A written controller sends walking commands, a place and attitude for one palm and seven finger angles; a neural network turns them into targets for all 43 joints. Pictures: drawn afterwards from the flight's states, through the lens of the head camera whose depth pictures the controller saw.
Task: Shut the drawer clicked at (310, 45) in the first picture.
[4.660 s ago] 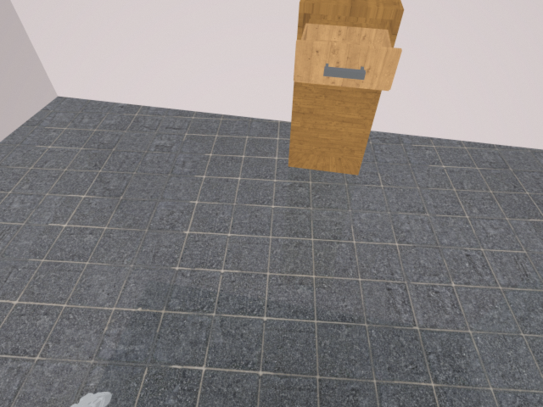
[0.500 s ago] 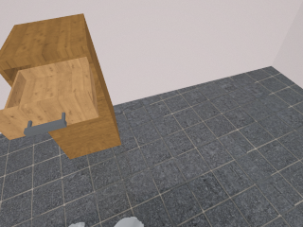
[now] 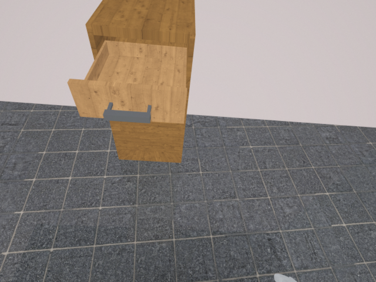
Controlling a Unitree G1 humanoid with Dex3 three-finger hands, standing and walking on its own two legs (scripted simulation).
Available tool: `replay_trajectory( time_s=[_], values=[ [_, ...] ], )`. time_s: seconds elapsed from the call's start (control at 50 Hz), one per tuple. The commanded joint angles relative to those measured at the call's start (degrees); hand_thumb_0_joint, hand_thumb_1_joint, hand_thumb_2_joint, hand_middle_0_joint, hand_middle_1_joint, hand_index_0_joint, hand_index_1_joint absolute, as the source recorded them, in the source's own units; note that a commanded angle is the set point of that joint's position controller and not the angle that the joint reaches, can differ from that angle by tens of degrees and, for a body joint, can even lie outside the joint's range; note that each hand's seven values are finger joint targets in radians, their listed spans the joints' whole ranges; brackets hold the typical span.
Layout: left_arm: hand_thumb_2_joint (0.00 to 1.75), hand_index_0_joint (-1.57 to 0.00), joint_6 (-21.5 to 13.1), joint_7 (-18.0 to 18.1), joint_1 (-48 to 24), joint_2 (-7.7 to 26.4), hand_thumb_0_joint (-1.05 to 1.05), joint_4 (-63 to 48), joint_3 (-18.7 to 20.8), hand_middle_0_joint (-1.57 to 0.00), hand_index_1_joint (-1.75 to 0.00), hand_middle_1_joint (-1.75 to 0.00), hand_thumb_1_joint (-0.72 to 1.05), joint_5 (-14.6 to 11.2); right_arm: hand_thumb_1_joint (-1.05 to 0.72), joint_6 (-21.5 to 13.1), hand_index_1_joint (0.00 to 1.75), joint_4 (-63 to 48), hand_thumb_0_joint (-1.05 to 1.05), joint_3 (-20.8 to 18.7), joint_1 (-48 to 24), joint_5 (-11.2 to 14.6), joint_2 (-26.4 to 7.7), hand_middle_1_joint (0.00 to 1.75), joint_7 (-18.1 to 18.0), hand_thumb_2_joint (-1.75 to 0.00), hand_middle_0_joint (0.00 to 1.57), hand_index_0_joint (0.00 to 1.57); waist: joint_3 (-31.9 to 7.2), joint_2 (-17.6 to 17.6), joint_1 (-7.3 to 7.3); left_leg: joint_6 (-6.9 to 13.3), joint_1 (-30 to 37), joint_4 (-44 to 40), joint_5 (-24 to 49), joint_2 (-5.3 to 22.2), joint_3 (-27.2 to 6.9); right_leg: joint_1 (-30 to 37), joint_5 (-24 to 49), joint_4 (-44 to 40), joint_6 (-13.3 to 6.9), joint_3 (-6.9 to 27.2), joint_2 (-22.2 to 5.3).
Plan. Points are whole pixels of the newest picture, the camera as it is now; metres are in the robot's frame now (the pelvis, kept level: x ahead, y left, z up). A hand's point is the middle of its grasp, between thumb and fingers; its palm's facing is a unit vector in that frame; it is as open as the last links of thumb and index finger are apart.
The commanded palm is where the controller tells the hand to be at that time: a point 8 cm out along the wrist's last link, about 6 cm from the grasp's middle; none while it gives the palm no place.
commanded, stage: take the last steps up to it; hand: left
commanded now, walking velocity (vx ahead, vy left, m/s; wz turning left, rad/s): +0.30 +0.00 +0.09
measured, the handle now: (128, 111) +0.57 +0.26 -0.03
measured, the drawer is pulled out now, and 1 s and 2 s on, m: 0.30 0.30 0.30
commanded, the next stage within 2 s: come to a stop and stand still in 0.98 s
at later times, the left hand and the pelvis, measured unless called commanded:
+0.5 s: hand out of the picture +0.12 +0.14 -0.15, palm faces +0.11 -0.97 -0.23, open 7.2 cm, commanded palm none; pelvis +0.07 -0.05 +0.00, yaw +3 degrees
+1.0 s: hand out of the picture +0.11 +0.16 -0.18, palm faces +0.20 -0.97 -0.12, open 7.4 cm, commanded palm none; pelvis +0.23 +0.03 -0.01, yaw +3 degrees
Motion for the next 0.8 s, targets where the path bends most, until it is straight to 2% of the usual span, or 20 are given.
replay_trajectory(
  time_s=[0.0, 0.12, 0.22, 0.26, 0.3, 0.32, 0.34, 0.36, 0.38, 0.4, 0.42, 0.44, 0.46, 0.48, 0.5, 0.52, 0.58, 0.68, 0.74, 0.78],
  values=[
    [0.90, -0.20, -2.30, -0.92, -0.88, 2.17, 0.00, -3.20, -0.23, -0.20, -0.30, -0.30, 0.90, 0.20, -0.90, -1.74, 0.30, -0.59, 0.00, -2.39, 7.39, 0.09, -9.86, 0.30, -0.69, -0.90, 0.20, 0.20, -0.09, 10.29, -4.17, 6.09, 4.48, -17.10, 5.04, 12.25, -12.86, -8.32, 5.84, 2.66, -0.14, 1.49, -0.11],
    [0.90, -0.20, -3.16, -1.26, -5.34, 1.11, 0.00, -4.57, -0.71, -0.20, -0.30, -0.30, 0.90, 0.19, -0.90, -2.88, 0.30, 2.37, 0.00, -2.84, 13.62, -0.21, -8.10, 0.30, -0.80, -0.90, 0.20, 0.20, 2.67, 8.48, -5.51, 9.39, 6.14, -20.22, -2.09, 14.15, -16.72, -9.39, 5.16, -8.64, -0.68, 1.66, -0.98],
    [0.90, -0.20, -3.79, -1.62, -8.37, -0.28, 0.00, -5.62, -0.93, -0.20, -0.30, -0.30, 0.90, -0.07, -0.90, -3.03, 0.30, 4.04, 0.00, -3.02, 14.72, -0.66, -9.12, 0.30, -0.69, -0.90, 0.20, 0.20, 3.46, 9.09, -5.72, 9.32, 2.31, -20.08, -6.82, 14.72, -17.58, -2.60, 3.31, -19.63, -1.75, 0.35, 0.25],
    [0.90, -0.20, -4.11, -1.68, -6.90, -0.90, 0.00, -5.17, -0.72, -0.20, -0.30, -0.30, 0.90, -0.16, -0.90, -3.03, 0.30, 4.64, 0.00, -2.89, 14.31, -0.71, -9.11, 0.30, -0.62, -0.90, 0.20, 0.20, 3.34, 9.60, -4.53, 8.59, -1.63, -18.67, -7.62, 14.25, -16.57, 3.24, 4.66, -23.44, -2.20, 0.00, 1.29],
    [0.90, -0.20, -4.67, -1.62, -1.59, -1.19, 0.00, -2.93, -0.44, -0.20, -0.30, -0.30, 0.90, -0.11, -0.90, -2.90, 0.30, 5.33, 0.00, -2.61, 13.42, -0.52, -8.47, 0.30, -0.64, -0.90, 0.20, 0.20, 1.57, 7.34, -1.87, 6.18, -5.79, -12.85, -8.15, 11.36, -13.31, 13.81, 9.48, -31.31, -2.42, -1.87, 3.36],
    [0.90, -0.20, -5.18, -1.28, 1.77, 0.38, 0.00, -1.46, -0.08, -0.20, -0.30, -0.30, 0.90, 0.01, -0.90, -3.03, 0.30, 5.78, 0.00, -2.30, 13.39, -0.23, -7.14, 0.30, -0.50, -0.90, 0.20, 0.20, 0.75, 2.21, -0.29, 4.06, -10.86, -6.46, -8.73, 8.39, -11.14, 21.60, 9.65, -36.15, -3.08, 0.41, 2.26],
    [0.90, -0.20, -6.05, -0.74, 7.09, 3.77, 0.00, 0.04, 0.64, -0.20, -0.30, -0.30, 0.90, 0.41, -0.90, -3.39, 0.30, 5.34, 0.00, -1.66, 14.16, 0.26, -4.33, 0.30, -0.30, -0.90, 0.20, 0.20, -1.60, -7.00, 1.67, 1.28, -19.70, 7.11, -10.06, 3.12, -4.56, 30.94, -0.58, -42.09, -6.09, 12.77, -7.21],
    [0.90, -0.20, -6.07, -0.27, 12.45, 8.49, 0.00, 1.11, 1.67, -0.20, -0.30, -0.30, 0.90, 0.08, -0.90, -3.57, 0.30, 3.00, 0.00, -1.45, 11.91, 0.18, -3.21, 0.30, 0.03, -0.90, 0.20, 0.20, -1.33, -17.69, 3.90, -0.43, -28.55, 21.59, -16.68, -1.21, 1.05, 33.10, -6.76, -50.83, -11.84, 30.69, -19.12],
    [0.90, -0.20, -5.95, 0.10, 12.77, 7.37, 0.00, 1.31, 1.35, -0.20, -0.30, -0.30, 0.90, -0.64, -0.90, -3.41, 0.30, 2.59, 0.00, -2.30, 9.46, -0.48, -6.08, 0.30, 0.32, -0.90, 0.20, 0.20, 0.45, -8.48, 3.55, -0.22, -29.20, 29.13, -14.83, 1.55, -2.94, 27.72, -10.60, -53.63, -14.11, 31.11, -20.35],
    [0.90, -0.20, -6.55, 0.16, 8.73, 5.69, 0.00, 0.85, 1.04, -0.20, -0.30, -0.30, 0.90, -0.81, -0.90, -3.09, 0.30, 3.86, 0.00, -2.78, 10.48, -0.52, -6.02, 0.30, 0.70, -0.90, 0.20, 0.20, 2.33, -8.93, 1.33, -0.05, -28.04, 32.59, -8.73, 3.61, -4.27, 21.87, -13.45, -54.85, -12.98, 28.16, -17.85],
    [0.90, -0.20, -6.52, 0.35, 5.95, 3.50, 0.00, 0.45, 0.62, -0.20, -0.30, -0.30, 0.90, -0.78, -0.90, -2.78, 0.30, 4.74, 0.00, -2.89, 11.14, -0.54, -5.14, 0.30, 0.84, -0.90, 0.20, 0.20, 3.69, -6.52, -0.28, -0.45, -27.11, 34.55, -5.56, 4.46, -3.66, 19.71, -10.92, -54.96, -12.42, 25.35, -16.89],
    [0.90, -0.20, -6.83, 0.44, 3.86, 1.32, 0.00, -0.08, -0.05, -0.20, -0.30, -0.30, 0.90, -0.77, -0.90, -2.47, 0.30, 5.75, 0.00, -2.80, 12.11, -0.62, -4.25, 0.30, 1.02, -0.90, 0.20, 0.20, 4.99, -3.40, -1.75, -1.04, -25.88, 34.92, -1.73, 5.69, -3.98, 16.78, -5.01, -54.71, -11.34, 19.69, -14.93],
    [0.90, -0.20, -7.28, 0.48, 3.29, -0.42, 0.00, -0.07, -0.59, -0.20, -0.30, -0.30, 0.90, -0.78, -0.90, -2.15, 0.30, 6.60, 0.00, -2.62, 13.42, -0.71, -2.94, 0.30, 1.13, -0.90, 0.20, 0.20, 5.23, -1.92, -2.90, -1.72, -24.55, 34.64, 1.13, 6.17, -3.54, 15.12, 1.65, -54.44, -10.58, 14.69, -12.97],
    [0.90, -0.20, -7.55, 0.47, 3.88, -1.75, 0.00, 0.30, -0.78, -0.20, -0.30, -0.30, 0.90, -0.81, -0.90, -1.78, 0.30, 7.15, 0.00, -2.61, 14.22, -0.76, -1.69, 0.30, 1.17, -0.90, 0.20, 0.20, 5.63, -0.54, -3.45, -2.30, -23.73, 34.59, 3.15, 6.08, -2.76, 14.17, 7.41, -54.18, -10.03, 10.76, -11.36],
    [0.90, -0.20, -7.76, 0.46, 4.90, -2.13, 0.00, 0.76, -1.00, -0.20, -0.30, -0.30, 0.90, -0.82, -0.90, -1.52, 0.30, 7.41, 0.00, -2.52, 14.72, -0.81, -1.03, 0.30, 1.21, -0.90, 0.20, 0.20, 5.57, -1.41, -3.65, -2.81, -23.74, 34.23, 4.47, 6.08, -2.08, 14.27, 11.76, -53.89, -9.82, 8.41, -10.47],
    [0.90, -0.20, -8.02, 0.43, 6.35, -2.23, 0.00, 1.44, -1.26, -0.20, -0.30, -0.30, 0.90, -0.84, -0.90, -1.40, 0.30, 7.60, 0.00, -2.61, 14.49, -0.68, -0.94, 0.30, 1.32, -0.90, 0.20, 0.20, 5.17, -1.62, -3.55, -3.22, -24.13, 33.56, 5.80, 5.91, -1.53, 15.53, 16.17, -53.80, -9.60, 7.03, -9.59],
    [0.90, -0.20, -8.55, 0.47, 8.39, -2.08, 0.00, 2.69, -1.53, -0.20, -0.30, -0.30, 0.90, -0.78, -0.90, -1.18, 0.30, 6.25, 0.00, -2.68, 11.42, -0.57, -1.15, 0.30, 1.52, -0.90, 0.20, 0.20, 5.12, -3.34, -3.44, -4.18, -26.29, 30.72, 7.75, 6.49, -0.87, 17.55, 24.01, -53.09, -10.11, 5.03, -9.38],
    [0.90, -0.20, -8.92, 0.77, 12.27, -1.63, 0.00, 4.93, -1.63, -0.20, -0.30, -0.30, 0.90, -0.54, -0.90, -1.51, 0.30, 3.51, 0.00, -2.48, 3.36, -0.28, -0.98, 0.30, 2.13, -0.90, 0.20, 0.20, 5.67, -3.75, -1.92, -4.15, -28.27, 23.37, 8.99, 6.67, 0.52, 21.20, 30.21, -51.69, -11.29, 4.26, -9.95],
    [0.90, -0.20, -8.64, 1.07, 13.23, -1.31, 0.00, 5.98, -1.49, -0.20, -0.30, -0.30, 0.90, -0.16, -0.90, -1.94, 0.30, 1.83, 0.00, -2.11, -1.18, -0.19, -0.37, 0.30, 2.47, -0.90, 0.20, 0.20, 6.60, -4.68, -1.11, -3.31, -25.02, 16.30, 7.41, 6.03, 1.74, 21.18, 32.50, -50.48, -11.43, 3.83, -10.74],
    [0.90, -0.20, -8.29, 1.27, 13.44, -0.80, 0.00, 6.57, -1.25, -0.20, -0.30, -0.30, 0.90, 0.00, -0.90, -2.35, 0.30, 1.11, 0.00, -1.86, -2.64, -0.11, -0.18, 0.30, 2.50, -0.90, 0.20, 0.20, 5.87, -4.93, -0.79, -2.29, -21.48, 12.07, 5.55, 5.04, 2.38, 22.15, 35.70, -48.42, -11.16, 3.50, -11.15]
  ],
)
